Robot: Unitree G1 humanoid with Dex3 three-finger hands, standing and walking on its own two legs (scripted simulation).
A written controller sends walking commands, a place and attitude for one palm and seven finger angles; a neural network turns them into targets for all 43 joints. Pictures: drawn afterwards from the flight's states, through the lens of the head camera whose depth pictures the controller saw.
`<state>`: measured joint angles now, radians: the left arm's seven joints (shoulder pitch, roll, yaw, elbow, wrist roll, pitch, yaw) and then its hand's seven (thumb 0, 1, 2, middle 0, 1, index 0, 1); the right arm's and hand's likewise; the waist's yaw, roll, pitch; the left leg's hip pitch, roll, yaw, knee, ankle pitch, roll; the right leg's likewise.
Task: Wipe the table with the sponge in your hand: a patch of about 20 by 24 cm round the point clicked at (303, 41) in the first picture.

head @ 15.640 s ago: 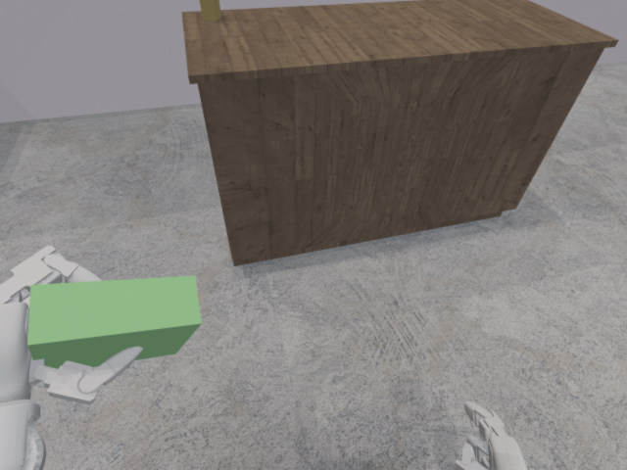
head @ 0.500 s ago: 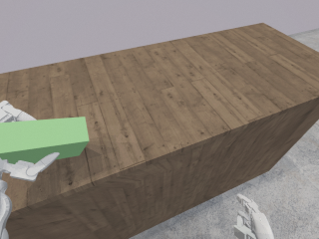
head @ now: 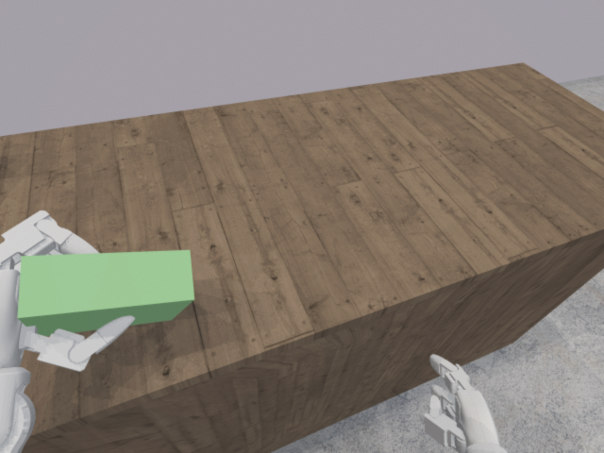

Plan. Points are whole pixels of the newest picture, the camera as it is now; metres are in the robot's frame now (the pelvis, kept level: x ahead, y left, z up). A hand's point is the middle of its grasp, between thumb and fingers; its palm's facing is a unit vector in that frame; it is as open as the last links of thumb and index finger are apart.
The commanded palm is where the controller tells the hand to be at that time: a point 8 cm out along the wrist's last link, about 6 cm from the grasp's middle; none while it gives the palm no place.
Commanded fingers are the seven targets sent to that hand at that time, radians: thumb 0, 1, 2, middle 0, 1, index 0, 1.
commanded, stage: come to a stop and stand still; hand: left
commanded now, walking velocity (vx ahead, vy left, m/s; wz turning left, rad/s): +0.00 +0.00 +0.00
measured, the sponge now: (136, 292) +0.24 +0.20 +0.14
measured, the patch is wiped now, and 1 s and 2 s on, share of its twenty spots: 0.00 0.00 0.00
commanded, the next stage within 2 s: look again from close up in 0.16 s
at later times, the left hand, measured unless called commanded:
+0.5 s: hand (47, 302) +0.21 +0.27 +0.16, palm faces +0.40 -0.86 -0.33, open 9.3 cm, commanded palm +0.15 +0.30 +0.17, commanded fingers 0.00 0.10 1.30 -1.20 -1.60 -1.20 -1.60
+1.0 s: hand (74, 298) +0.21 +0.24 +0.17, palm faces +0.41 -0.84 -0.35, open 9.3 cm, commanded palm +0.15 +0.27 +0.17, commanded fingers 0.00 0.10 1.30 -1.20 -1.60 -1.20 -1.60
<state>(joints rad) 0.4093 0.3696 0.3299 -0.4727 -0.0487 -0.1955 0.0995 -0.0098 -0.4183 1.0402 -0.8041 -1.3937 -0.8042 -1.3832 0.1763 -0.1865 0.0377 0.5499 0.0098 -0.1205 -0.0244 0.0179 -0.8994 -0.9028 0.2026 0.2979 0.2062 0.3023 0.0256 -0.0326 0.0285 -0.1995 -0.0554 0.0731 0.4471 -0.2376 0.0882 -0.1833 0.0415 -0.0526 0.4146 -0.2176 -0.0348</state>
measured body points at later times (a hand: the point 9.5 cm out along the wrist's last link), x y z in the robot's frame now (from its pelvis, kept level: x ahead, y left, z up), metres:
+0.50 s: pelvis -0.01 +0.02 +0.00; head +0.00 +0.04 +0.45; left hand +0.18 +0.31 +0.18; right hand +0.16 -0.20 -0.07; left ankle +0.00 +0.05 -0.74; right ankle +0.00 -0.10 -0.74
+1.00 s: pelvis -0.01 -0.01 +0.00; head +0.01 +0.01 +0.45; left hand +0.18 +0.29 +0.18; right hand +0.18 -0.22 -0.07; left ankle +0.00 +0.05 -0.74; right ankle +0.00 -0.10 -0.74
